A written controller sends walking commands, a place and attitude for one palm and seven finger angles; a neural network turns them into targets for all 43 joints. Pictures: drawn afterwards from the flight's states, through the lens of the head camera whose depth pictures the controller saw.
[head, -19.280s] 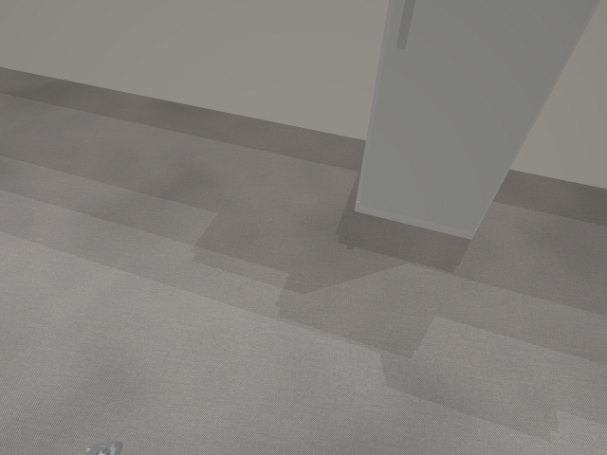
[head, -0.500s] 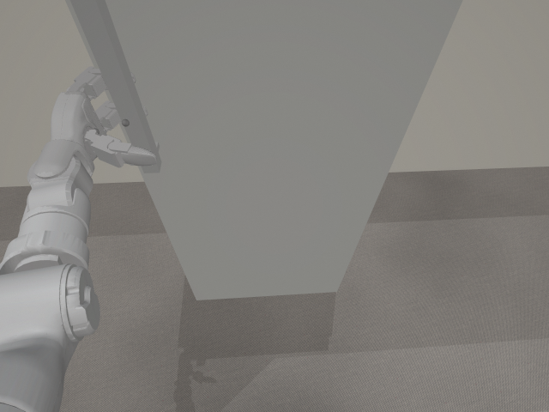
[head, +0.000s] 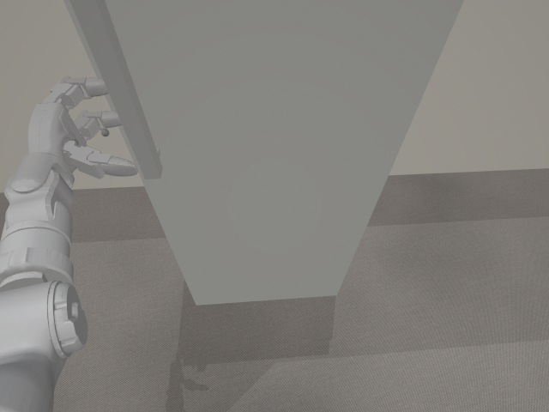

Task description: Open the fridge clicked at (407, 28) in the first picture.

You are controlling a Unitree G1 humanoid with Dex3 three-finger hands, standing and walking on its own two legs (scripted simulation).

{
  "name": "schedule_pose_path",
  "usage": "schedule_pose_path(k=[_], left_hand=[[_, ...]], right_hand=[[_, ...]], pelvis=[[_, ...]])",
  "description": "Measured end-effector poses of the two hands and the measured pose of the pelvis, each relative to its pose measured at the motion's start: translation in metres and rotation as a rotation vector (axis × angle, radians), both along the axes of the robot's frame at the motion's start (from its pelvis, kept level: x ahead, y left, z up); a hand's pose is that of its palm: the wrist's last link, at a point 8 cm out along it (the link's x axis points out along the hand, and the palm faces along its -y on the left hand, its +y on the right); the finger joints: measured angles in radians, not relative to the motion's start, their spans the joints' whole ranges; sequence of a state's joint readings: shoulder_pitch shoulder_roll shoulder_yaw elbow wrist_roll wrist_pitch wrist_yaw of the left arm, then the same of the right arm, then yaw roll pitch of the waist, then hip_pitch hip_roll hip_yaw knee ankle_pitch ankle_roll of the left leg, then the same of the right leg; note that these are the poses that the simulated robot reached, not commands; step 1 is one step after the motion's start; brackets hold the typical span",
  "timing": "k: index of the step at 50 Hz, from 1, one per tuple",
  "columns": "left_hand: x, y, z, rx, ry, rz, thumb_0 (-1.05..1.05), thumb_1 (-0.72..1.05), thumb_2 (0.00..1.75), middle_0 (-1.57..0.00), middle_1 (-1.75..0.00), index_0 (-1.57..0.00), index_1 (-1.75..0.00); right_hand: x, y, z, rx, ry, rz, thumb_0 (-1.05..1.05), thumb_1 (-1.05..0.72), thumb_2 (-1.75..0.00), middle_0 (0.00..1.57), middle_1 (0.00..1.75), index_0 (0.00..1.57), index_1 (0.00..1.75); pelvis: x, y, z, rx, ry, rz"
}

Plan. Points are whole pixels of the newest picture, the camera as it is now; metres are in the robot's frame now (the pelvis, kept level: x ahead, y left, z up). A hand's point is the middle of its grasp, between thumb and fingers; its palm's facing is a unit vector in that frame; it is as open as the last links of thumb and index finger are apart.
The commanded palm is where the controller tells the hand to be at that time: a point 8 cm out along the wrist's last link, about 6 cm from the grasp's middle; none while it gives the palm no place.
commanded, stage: move the hooked fingers beside the handle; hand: left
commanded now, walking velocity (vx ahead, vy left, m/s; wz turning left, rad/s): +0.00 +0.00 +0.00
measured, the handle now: (115, 54) +0.51 +0.20 +0.25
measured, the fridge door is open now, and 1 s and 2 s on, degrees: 0 0 0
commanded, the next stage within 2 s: feel for the door with the fingertips in 1.32 s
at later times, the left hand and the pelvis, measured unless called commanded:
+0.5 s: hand (99, 128) +0.46 +0.24 +0.17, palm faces +0.03 -1.00 +0.01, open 13.5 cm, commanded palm +0.44 +0.30 +0.16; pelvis +0.01 +0.00 +0.00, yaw +1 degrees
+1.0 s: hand (95, 129) +0.46 +0.24 +0.17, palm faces +0.03 -1.00 +0.00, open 13.5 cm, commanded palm +0.44 +0.30 +0.16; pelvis +0.00 +0.00 +0.00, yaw +0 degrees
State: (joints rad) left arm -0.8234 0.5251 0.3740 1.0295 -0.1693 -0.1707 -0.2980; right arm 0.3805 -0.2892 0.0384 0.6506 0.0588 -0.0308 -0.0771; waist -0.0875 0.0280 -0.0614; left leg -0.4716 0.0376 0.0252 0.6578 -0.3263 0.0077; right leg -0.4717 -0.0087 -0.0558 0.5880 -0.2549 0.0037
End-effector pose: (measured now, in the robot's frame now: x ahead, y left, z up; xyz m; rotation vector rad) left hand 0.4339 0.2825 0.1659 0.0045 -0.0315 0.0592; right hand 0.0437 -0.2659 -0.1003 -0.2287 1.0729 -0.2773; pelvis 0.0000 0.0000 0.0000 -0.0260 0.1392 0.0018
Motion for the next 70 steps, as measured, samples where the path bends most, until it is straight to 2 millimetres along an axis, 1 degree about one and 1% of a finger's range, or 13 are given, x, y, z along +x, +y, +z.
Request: schedule_pose_path(k=[5,14,20,26,41,49,57,70], left_hand=[[0.001,0.002,0.002,-0.003,-0.003,-0.013,-0.02,-0.5,0.3,-0.31,-1.21,-0.31,-1.2],[0.005,0.005,0.002,-0.011,-0.001,-0.016,-0.02,-0.5,0.3,-0.35,-1.24,-0.34,-1.22],[0.007,0.008,0.002,-0.012,0.004,-0.025,-0.02,-0.5,0.3,-0.38,-1.25,-0.36,-1.24],[0.008,0.009,0.002,-0.012,0.008,-0.03,-0.02,-0.5,0.3,-0.4,-1.25,-0.38,-1.24],[0.006,0.013,0.0,-0.01,0.013,-0.023,-0.02,-0.5,0.3,-0.38,-1.24,-0.36,-1.23],[0.008,0.015,0.0,-0.009,0.012,-0.029,-0.02,-0.5,0.3,-0.4,-1.25,-0.38,-1.25],[0.006,0.014,0.0,-0.001,0.007,-0.025,-0.02,-0.5,0.3,-0.38,-1.24,-0.36,-1.23],[0.007,0.015,0.001,-0.004,0.016,-0.024,-0.02,-0.5,0.3,-0.39,-1.25,-0.37,-1.25]], right_hand=[[0.009,0.001,0.0,-0.007,0.004,0.02,0.0,-0.9,-0.9,0.2,0.29,0.2,0.3],[0.027,0.005,0.001,-0.001,-0.016,0.048,0.0,-0.9,-0.9,0.2,0.29,0.2,0.3],[0.032,0.007,0.001,0.005,-0.023,0.049,0.0,-0.9,-0.9,0.2,0.29,0.2,0.3],[0.028,0.005,0.0,0.004,-0.012,0.043,0.0,-0.9,-0.9,0.2,0.29,0.2,0.3],[0.001,-0.005,0.0,-0.014,0.041,0.005,0.0,-0.9,-0.9,0.2,0.29,0.2,0.3],[-0.006,-0.007,0.0,-0.021,0.051,-0.003,0.0,-0.9,-0.9,0.2,0.29,0.2,0.3],[-0.004,-0.004,0.0,-0.012,0.039,-0.008,0.0,-0.9,-0.9,0.2,0.29,0.2,0.3],[0.01,0.003,-0.001,-0.005,0.018,0.024,0.0,-0.9,-0.9,0.2,0.29,0.2,0.3]], pelvis=[[0.004,0.002,0.0,-0.002,0.003,0.009],[0.009,0.003,0.0,-0.003,0.009,0.016],[0.01,0.003,-0.001,-0.002,0.014,0.013],[0.009,0.001,-0.001,-0.002,0.019,0.011],[0.004,-0.002,-0.002,-0.003,0.021,0.008],[0.003,-0.002,-0.002,-0.004,0.029,0.005],[0.003,0.0,-0.002,-0.005,0.025,0.002],[0.005,0.001,-0.002,-0.006,0.024,0.013]])
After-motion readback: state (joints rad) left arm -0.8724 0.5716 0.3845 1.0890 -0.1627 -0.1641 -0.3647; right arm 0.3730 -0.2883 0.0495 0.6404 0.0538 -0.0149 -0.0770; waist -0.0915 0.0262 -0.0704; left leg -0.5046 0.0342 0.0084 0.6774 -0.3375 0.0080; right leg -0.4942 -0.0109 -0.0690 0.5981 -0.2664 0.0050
